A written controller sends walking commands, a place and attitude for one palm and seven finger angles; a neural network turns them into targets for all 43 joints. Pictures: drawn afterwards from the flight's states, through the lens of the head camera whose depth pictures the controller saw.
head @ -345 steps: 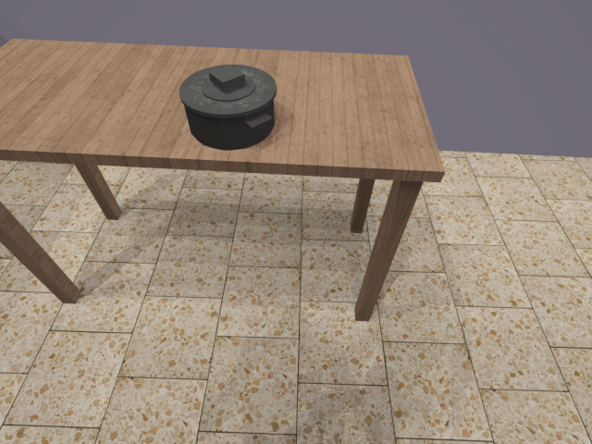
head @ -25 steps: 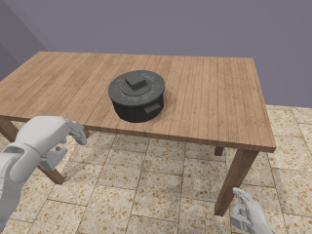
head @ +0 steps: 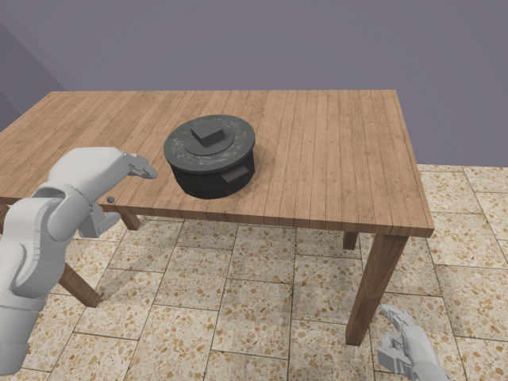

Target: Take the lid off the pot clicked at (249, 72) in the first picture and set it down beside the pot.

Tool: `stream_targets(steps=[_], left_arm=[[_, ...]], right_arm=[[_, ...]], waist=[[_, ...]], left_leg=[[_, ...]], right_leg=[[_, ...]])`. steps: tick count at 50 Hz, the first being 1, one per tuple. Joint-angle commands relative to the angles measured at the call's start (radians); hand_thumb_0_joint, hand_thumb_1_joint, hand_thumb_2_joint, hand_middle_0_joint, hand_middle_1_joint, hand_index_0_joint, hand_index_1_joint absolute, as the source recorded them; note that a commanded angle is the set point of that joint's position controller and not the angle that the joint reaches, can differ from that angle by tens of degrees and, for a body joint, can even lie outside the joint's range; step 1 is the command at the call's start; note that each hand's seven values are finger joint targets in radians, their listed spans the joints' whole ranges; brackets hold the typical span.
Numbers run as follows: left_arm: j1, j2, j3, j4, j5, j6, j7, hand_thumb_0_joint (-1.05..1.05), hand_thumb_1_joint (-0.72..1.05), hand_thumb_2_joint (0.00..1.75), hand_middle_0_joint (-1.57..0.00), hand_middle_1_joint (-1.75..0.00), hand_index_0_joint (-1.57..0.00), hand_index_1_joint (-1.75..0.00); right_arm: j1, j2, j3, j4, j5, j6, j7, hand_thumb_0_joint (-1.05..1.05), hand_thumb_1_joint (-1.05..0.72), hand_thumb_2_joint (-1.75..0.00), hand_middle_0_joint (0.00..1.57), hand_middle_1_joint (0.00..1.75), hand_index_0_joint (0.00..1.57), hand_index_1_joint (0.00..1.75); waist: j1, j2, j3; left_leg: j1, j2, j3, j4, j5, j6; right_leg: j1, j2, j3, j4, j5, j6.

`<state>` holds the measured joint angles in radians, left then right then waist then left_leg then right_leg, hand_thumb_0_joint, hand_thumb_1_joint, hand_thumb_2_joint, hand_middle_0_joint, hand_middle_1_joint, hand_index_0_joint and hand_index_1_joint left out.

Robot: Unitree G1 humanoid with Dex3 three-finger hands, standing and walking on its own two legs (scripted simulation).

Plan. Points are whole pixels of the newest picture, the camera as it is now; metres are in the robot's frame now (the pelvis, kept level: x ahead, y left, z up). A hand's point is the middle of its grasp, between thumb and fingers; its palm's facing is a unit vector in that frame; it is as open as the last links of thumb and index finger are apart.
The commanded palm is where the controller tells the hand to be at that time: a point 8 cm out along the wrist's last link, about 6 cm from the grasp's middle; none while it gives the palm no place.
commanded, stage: move the open hand above the knob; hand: left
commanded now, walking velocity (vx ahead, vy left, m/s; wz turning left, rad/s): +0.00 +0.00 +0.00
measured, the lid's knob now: (207, 131) +0.57 +0.17 +0.10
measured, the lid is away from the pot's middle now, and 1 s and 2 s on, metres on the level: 0.00 0.00 0.00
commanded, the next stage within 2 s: none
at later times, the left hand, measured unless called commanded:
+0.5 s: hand (141, 169) +0.37 +0.22 +0.17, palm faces -0.21 -0.03 -0.98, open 9.9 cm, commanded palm +0.36 +0.22 +0.23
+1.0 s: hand (165, 140) +0.45 +0.21 +0.17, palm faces -0.25 -0.03 -0.97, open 9.9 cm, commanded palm +0.45 +0.21 +0.23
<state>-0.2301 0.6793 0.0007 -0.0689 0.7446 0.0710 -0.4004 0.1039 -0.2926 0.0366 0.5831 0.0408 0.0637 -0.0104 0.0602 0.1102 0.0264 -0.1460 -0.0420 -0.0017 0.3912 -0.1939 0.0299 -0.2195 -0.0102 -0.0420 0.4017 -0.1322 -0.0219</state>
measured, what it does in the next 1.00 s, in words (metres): stands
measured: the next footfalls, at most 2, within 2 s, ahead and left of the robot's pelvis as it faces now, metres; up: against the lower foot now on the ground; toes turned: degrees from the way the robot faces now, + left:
none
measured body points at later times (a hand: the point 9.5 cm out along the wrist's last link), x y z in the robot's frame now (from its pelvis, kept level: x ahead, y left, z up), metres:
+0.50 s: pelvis +0.01 +0.00 +0.00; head +0.02 -0.05 +0.45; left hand +0.38 +0.22 +0.22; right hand +0.22 -0.23 -0.10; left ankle +0.01 +0.10 -0.74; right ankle +0.06 -0.11 -0.74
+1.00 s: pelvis +0.03 +0.01 +0.00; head +0.05 -0.02 +0.45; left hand +0.46 +0.21 +0.22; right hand +0.19 -0.23 -0.12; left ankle +0.01 +0.10 -0.74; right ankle +0.06 -0.11 -0.74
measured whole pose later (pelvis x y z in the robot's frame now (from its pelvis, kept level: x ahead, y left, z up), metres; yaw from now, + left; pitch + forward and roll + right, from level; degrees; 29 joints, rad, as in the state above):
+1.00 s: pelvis +0.03 +0.01 +0.00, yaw +0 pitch +2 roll +0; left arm -0.81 0.58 -0.23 0.47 0.83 0.18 -0.46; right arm 0.14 -0.29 0.03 0.62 0.08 0.15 0.00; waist -0.02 0.07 0.01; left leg -0.21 -0.06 0.00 0.40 -0.23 0.05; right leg -0.29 -0.03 -0.04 0.42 -0.17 -0.01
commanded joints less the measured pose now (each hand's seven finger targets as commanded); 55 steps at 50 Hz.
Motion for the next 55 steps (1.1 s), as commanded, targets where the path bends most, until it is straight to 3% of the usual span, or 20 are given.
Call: stream_targets(steps=[1,3,6,8,11,15,21,23,26,29,31,34,36,40,43,46,48,50,52,55], left_arm=[[-0.374,0.239,0.146,-0.124,0.012,0.041,0.015,0.0,-0.31,1.5,-0.85,-0.08,-0.85,-0.08],[-0.409,0.226,0.12,-0.109,0.017,0.051,0.007,0.0,-0.31,1.5,-0.85,-0.08,-0.85,-0.08],[-0.453,0.28,0.158,-0.112,0.037,0.061,-0.003,0.0,-0.31,1.5,-0.85,-0.08,-0.85,-0.08],[-0.485,0.243,0.118,-0.052,0.037,0.07,-0.014,0.0,-0.31,1.5,-0.85,-0.08,-0.85,-0.08],[-0.524,0.259,0.123,-0.044,0.039,0.076,-0.031,0.0,-0.31,1.5,-0.85,-0.08,-0.85,-0.08],[-0.541,0.188,0.054,0.002,0.037,0.087,-0.04,0.0,-0.31,1.5,-0.85,-0.08,-0.85,-0.08],[-0.704,0.257,0.078,0.034,0.063,0.08,-0.037,0.0,-0.31,1.5,-0.85,-0.08,-0.85,-0.08],[-0.707,0.204,0.03,0.114,0.062,0.089,-0.044,0.0,-0.31,1.5,-0.85,-0.08,-0.85,-0.08],[-0.757,0.204,0.021,0.072,0.067,0.087,-0.042,0.0,-0.31,1.5,-0.85,-0.08,-0.85,-0.08],[-0.796,0.175,-0.012,0.156,0.074,0.097,-0.042,0.0,-0.31,1.5,-0.85,-0.08,-0.85,-0.08],[-0.816,0.219,0.024,0.148,0.083,0.099,-0.037,0.0,-0.31,1.5,-0.85,-0.08,-0.85,-0.08],[-0.874,0.155,-0.044,0.206,0.083,0.104,-0.037,0.0,-0.31,1.5,-0.85,-0.08,-0.85,-0.08],[-0.874,0.197,-0.006,0.241,0.091,0.108,-0.032,0.0,-0.31,1.5,-0.85,-0.08,-0.85,-0.08],[-0.943,0.154,-0.056,0.283,0.089,0.111,-0.025,0.0,-0.31,1.5,-0.85,-0.08,-0.85,-0.08],[-1.008,0.181,-0.045,0.347,0.101,0.107,-0.024,0.0,-0.31,1.5,-0.85,-0.08,-0.85,-0.08],[-1.086,0.147,-0.084,0.318,0.105,0.103,-0.027,0.0,-0.31,1.5,-0.85,-0.08,-0.85,-0.08],[-1.073,0.111,-0.107,0.37,0.103,0.106,-0.026,0.0,-0.31,1.5,-0.85,-0.08,-0.85,-0.08],[-1.04,0.096,-0.114,0.46,0.096,0.113,-0.025,0.0,-0.31,1.5,-0.85,-0.08,-0.85,-0.08],[-1.122,0.133,-0.09,0.439,0.112,0.108,-0.023,0.0,-0.31,1.5,-0.85,-0.08,-0.85,-0.08],[-1.165,0.082,-0.135,0.405,0.108,0.104,-0.014,0.0,-0.31,1.5,-0.85,-0.08,-0.85,-0.08]], right_arm=[[-0.172,-0.097,-0.033,-0.172,0.005,-0.045,0.005,0.0,-0.9,-0.9,0.2,0.3,0.2,0.3],[-0.181,-0.098,-0.033,-0.175,0.007,-0.04,0.002,0.0,-0.9,-0.9,0.2,0.3,0.2,0.3],[-0.176,-0.097,-0.03,-0.171,0.003,-0.037,0.005,0.0,-0.9,-0.9,0.2,0.3,0.2,0.3],[-0.181,-0.097,-0.028,-0.169,0.004,-0.03,0.002,0.0,-0.9,-0.9,0.2,0.3,0.2,0.3],[-0.178,-0.099,-0.03,-0.166,0.008,-0.022,0.006,0.0,-0.9,-0.9,0.2,0.3,0.2,0.3],[-0.184,-0.1,-0.035,-0.174,0.017,-0.019,0.008,0.0,-0.9,-0.9,0.2,0.3,0.2,0.3],[-0.165,-0.097,-0.031,-0.151,0.013,-0.006,0.009,0.0,-0.9,-0.9,0.2,0.3,0.2,0.3],[-0.164,-0.099,-0.031,-0.146,0.017,0.005,0.008,0.0,-0.9,-0.9,0.2,0.3,0.2,0.3],[-0.163,-0.098,-0.033,-0.153,0.018,0.009,0.015,0.0,-0.9,-0.9,0.2,0.3,0.2,0.3],[-0.144,-0.102,-0.037,-0.141,0.022,0.019,0.013,0.0,-0.9,-0.9,0.2,0.3,0.2,0.3],[-0.137,-0.105,-0.037,-0.143,0.022,0.023,0.015,0.0,-0.9,-0.9,0.2,0.3,0.2,0.3],[-0.136,-0.101,-0.036,-0.138,0.026,0.029,0.013,0.0,-0.9,-0.9,0.2,0.3,0.2,0.3],[-0.119,-0.107,-0.036,-0.134,0.028,0.031,0.014,0.0,-0.9,-0.9,0.2,0.3,0.2,0.3],[-0.104,-0.112,-0.043,-0.134,0.035,0.037,0.01,0.0,-0.9,-0.9,0.2,0.3,0.2,0.3],[-0.083,-0.111,-0.038,-0.119,0.033,0.041,0.006,0.0,-0.9,-0.9,0.2,0.3,0.2,0.3],[-0.077,-0.109,-0.041,-0.123,0.035,0.047,0.012,0.0,-0.9,-0.9,0.2,0.3,0.2,0.3],[-0.061,-0.108,-0.044,-0.114,0.035,0.047,0.014,0.0,-0.9,-0.9,0.2,0.3,0.2,0.3],[-0.037,-0.12,-0.048,-0.104,0.041,0.054,0.013,0.0,-0.9,-0.9,0.2,0.3,0.2,0.3],[-0.035,-0.117,-0.046,-0.104,0.038,0.058,0.015,0.0,-0.9,-0.9,0.2,0.3,0.2,0.3],[-0.03,-0.114,-0.052,-0.108,0.036,0.057,0.017,0.0,-0.9,-0.9,0.2,0.3,0.2,0.3]], waist=[[0.001,-0.07,-0.245],[-0.004,-0.078,-0.221],[0.002,-0.076,-0.313],[-0.006,-0.097,-0.253],[-0.007,-0.095,-0.301],[-0.025,-0.073,-0.269],[-0.019,-0.07,-0.351],[-0.029,-0.102,-0.276],[-0.027,-0.077,-0.364],[-0.04,-0.115,-0.305],[-0.033,-0.104,-0.368],[-0.049,-0.091,-0.323],[-0.043,-0.103,-0.349],[-0.065,-0.079,-0.355],[-0.066,-0.11,-0.376],[-0.074,-0.087,-0.428],[-0.083,-0.075,-0.401],[-0.097,-0.11,-0.359],[-0.086,-0.133,-0.402],[-0.1,-0.061,-0.441]], left_leg=[[-0.016,-0.007,-0.018,-0.069,0.102,0.02],[-0.023,-0.005,-0.015,-0.065,0.084,0.021],[0.001,-0.015,-0.013,-0.052,0.142,0.026],[-0.026,-0.013,-0.013,-0.053,0.121,0.025],[-0.013,-0.019,-0.011,-0.047,0.143,0.028],[-0.003,-0.015,-0.017,-0.034,0.117,0.027],[0.007,-0.021,-0.019,-0.041,0.164,0.028],[-0.026,-0.015,-0.017,-0.05,0.125,0.026],[0.008,-0.021,-0.015,-0.041,0.171,0.029],[-0.006,-0.013,-0.02,-0.045,0.152,0.028],[0.003,-0.016,-0.017,-0.041,0.182,0.029],[-0.005,-0.013,-0.02,-0.043,0.156,0.026],[-0.005,-0.012,-0.022,-0.043,0.179,0.026],[0.006,-0.013,-0.03,-0.029,0.17,0.028],[-0.007,-0.013,-0.027,-0.031,0.195,0.03],[0.03,-0.012,-0.035,-0.028,0.245,0.027],[0.037,-0.012,-0.036,-0.014,0.273,0.028],[0.019,-0.01,-0.039,-0.007,0.264,0.027],[0.01,-0.011,-0.035,-0.015,0.264,0.03],[0.069,-0.011,-0.049,0.006,0.348,0.027]], right_leg=[[0.141,0.009,0.014,-0.055,-0.024,-0.007],[0.123,0.006,0.017,-0.058,-0.031,-0.003],[0.177,0.007,0.022,-0.04,0.026,-0.008],[0.151,0.001,0.024,-0.046,0.027,-0.003],[0.176,0.002,0.024,-0.037,0.052,-0.005],[0.128,0.01,0.024,-0.036,0.035,-0.008],[0.183,0.002,0.022,-0.023,0.069,-0.012],[0.143,-0.001,0.019,-0.033,0.048,-0.009],[0.18,0.001,0.022,-0.019,0.085,-0.014],[0.135,0.003,0.013,-0.023,0.073,-0.013],[0.174,0.004,0.018,-0.014,0.096,-0.017],[0.128,0.002,0.013,-0.016,0.074,-0.017],[0.145,0.006,0.011,-0.011,0.085,-0.022],[0.117,0.011,0.012,-0.007,0.084,-0.024],[0.139,0.006,0.01,-0.002,0.117,-0.023],[0.137,0.009,0.007,0.006,0.145,-0.026],[0.106,0.011,0.003,0.009,0.162,-0.027],[0.083,0.018,-0.002,0.006,0.163,-0.027],[0.118,0.014,0.002,0.01,0.177,-0.026],[0.088,0.017,0.003,0.02,0.207,-0.029]])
